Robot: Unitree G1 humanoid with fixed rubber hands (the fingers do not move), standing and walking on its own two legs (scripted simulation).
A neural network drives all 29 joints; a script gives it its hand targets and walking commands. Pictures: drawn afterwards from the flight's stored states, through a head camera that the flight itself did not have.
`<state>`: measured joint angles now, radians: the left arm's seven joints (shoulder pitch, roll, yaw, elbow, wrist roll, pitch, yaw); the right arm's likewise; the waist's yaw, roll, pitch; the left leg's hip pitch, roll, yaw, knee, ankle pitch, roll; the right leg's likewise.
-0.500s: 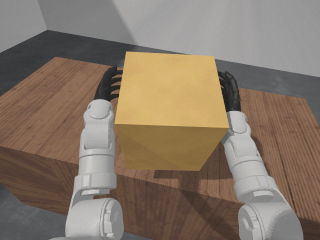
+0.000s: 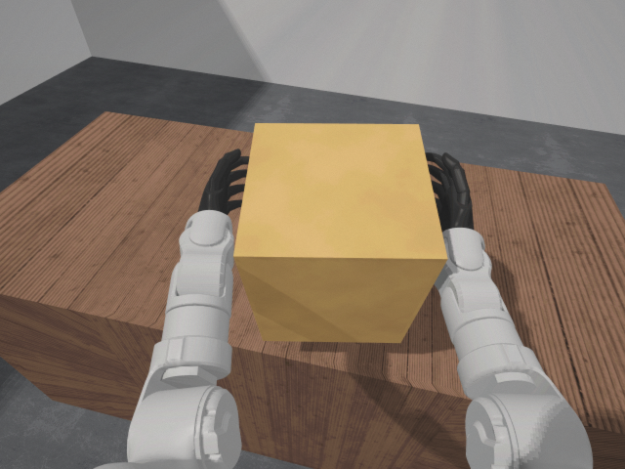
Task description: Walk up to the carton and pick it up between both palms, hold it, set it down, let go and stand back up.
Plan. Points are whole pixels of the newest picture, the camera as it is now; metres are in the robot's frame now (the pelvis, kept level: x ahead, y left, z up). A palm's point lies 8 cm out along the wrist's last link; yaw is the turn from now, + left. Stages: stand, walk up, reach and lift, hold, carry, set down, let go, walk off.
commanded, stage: set down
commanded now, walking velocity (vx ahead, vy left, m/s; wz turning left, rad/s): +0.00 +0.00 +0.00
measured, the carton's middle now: (333, 242) +0.39 -0.02 +0.09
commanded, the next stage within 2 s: none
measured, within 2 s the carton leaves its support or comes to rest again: neither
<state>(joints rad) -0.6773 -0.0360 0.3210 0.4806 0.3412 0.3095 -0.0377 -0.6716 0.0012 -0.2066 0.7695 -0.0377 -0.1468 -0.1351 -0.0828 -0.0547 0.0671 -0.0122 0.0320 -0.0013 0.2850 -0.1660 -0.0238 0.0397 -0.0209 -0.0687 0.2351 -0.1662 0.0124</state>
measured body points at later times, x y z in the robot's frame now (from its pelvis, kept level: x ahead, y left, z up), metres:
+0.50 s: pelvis +0.00 +0.00 +0.00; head +0.00 +0.03 +0.45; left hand +0.43 +0.12 +0.13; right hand +0.39 -0.18 +0.14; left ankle +0.00 +0.13 -0.75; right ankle -0.02 -0.12 -0.75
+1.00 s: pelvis +0.01 +0.00 +0.00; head +0.03 +0.02 +0.45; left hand +0.44 +0.11 +0.10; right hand +0.40 -0.19 +0.11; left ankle +0.00 +0.13 -0.75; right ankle -0.02 -0.12 -0.75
